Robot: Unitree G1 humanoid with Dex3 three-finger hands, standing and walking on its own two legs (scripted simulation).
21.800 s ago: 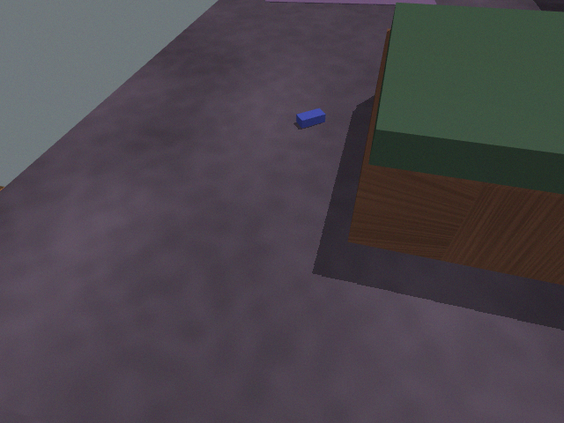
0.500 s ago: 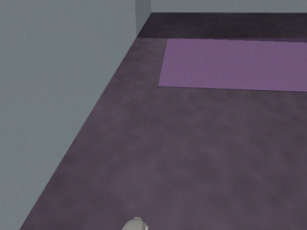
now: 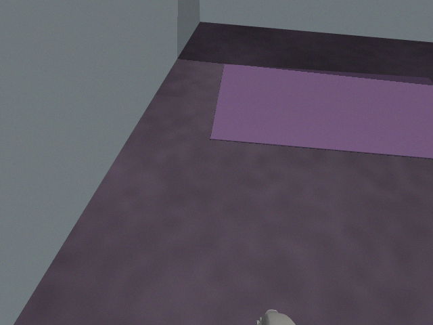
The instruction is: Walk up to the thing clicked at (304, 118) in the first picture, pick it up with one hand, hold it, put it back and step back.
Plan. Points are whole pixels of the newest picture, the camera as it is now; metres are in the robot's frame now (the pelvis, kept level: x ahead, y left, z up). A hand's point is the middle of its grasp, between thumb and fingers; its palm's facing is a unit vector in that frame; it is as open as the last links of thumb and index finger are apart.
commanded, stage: walk up
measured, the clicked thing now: out of the picture -1.03 -0.45 -0.75
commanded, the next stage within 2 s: stand in 1.74 s
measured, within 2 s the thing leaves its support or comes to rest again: neither
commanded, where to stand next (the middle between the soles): +0.34 +0.00 m, yaw -1 degrees
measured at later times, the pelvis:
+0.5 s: pelvis +0.15 -0.03 +0.00, yaw +0 degrees
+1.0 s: pelvis +0.27 +0.02 -0.01, yaw -2 degrees
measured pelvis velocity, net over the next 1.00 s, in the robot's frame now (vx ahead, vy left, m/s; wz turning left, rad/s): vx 0.27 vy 0.02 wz -0.03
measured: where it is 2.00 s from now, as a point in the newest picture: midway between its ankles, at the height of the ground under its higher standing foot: (214, 317)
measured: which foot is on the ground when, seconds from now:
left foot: down 0.00-0.16, up 0.18-0.60, down 0.62-1.00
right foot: up 0.00-0.12, down 0.14-0.66, up 0.68-1.00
